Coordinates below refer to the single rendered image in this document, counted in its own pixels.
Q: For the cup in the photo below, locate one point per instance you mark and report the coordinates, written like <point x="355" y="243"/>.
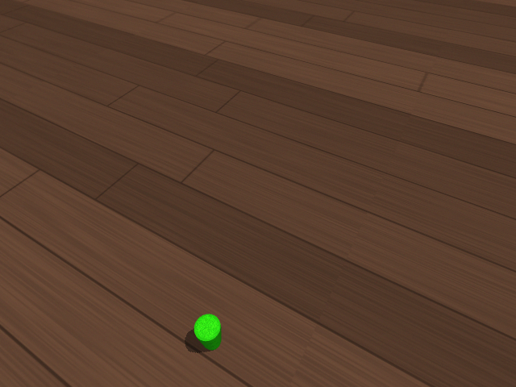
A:
<point x="208" y="331"/>

